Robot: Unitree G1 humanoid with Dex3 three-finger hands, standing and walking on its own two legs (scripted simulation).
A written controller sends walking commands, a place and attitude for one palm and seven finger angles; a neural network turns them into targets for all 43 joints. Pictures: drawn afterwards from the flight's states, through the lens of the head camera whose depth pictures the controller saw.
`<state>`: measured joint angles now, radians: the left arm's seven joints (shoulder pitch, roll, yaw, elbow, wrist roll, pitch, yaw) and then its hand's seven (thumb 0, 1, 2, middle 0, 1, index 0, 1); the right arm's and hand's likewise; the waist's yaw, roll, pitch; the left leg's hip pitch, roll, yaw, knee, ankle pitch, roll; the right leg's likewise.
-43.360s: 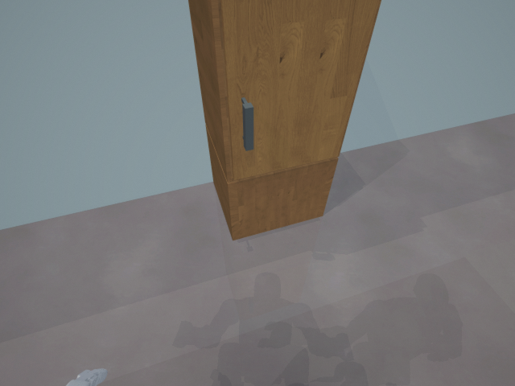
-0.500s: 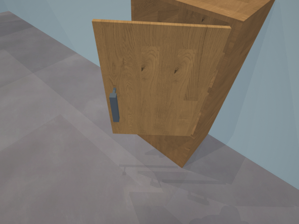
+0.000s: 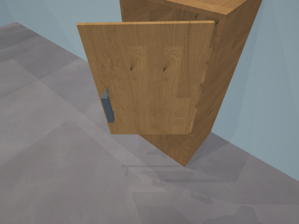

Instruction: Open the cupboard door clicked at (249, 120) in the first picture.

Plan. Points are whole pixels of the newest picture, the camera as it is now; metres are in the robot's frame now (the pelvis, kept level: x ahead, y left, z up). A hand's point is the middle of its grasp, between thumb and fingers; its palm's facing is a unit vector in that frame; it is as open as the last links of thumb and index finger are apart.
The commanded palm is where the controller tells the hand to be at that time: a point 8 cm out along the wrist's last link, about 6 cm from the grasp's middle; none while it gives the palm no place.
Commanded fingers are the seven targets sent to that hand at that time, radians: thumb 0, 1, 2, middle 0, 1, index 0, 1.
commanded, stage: shuffle to correct the standing spot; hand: left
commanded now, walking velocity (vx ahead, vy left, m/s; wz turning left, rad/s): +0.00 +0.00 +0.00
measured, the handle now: (109, 105) +0.59 +0.22 -0.09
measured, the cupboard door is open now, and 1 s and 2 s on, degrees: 39 39 39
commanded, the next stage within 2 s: come to a stop and stand still in 0.28 s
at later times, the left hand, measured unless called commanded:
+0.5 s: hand out of the picture +0.04 +0.17 -0.19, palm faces +0.02 -0.99 -0.16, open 7.4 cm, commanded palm none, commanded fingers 0.00 0.90 0.90 -0.20 -0.30 -0.20 -0.30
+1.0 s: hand out of the picture +0.13 +0.15 -0.17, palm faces -0.02 -0.97 -0.25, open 7.4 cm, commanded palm none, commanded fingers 0.00 0.90 0.90 -0.20 -0.30 -0.20 -0.30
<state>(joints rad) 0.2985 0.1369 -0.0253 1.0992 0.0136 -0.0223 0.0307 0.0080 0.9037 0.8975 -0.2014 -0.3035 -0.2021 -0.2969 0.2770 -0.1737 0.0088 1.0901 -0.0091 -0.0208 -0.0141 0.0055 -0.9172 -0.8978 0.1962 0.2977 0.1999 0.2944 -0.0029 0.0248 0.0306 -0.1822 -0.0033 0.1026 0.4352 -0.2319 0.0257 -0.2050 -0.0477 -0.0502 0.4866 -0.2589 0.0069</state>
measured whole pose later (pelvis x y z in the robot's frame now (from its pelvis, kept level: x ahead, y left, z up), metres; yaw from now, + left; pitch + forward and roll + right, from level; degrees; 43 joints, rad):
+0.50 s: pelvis +0.06 +0.00 -0.01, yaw -1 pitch +0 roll +1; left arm 0.32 0.15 0.01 1.11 0.02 -0.01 0.02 0.01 0.90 0.90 -0.20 -0.30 -0.20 -0.30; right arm 0.34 -0.12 0.01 1.12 -0.02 -0.05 -0.03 0.00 -0.91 -0.90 0.20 0.30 0.20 0.29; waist 0.01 -0.03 0.05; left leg -0.16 0.01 0.11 0.54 -0.39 0.03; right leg -0.21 -0.04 -0.07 0.61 -0.37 -0.03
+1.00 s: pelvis +0.06 -0.02 -0.01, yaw -1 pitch -1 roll +0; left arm 0.20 0.15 0.01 0.96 0.02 -0.04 0.05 0.01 0.91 0.90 -0.20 -0.30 -0.20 -0.30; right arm 0.19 -0.18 -0.06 0.99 0.00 0.03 -0.02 0.01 -0.91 -0.90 0.20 0.30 0.20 0.29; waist -0.02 0.04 0.10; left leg -0.32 0.03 0.03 0.87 -0.44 0.00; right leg -0.25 0.00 -0.09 0.55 -0.29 -0.04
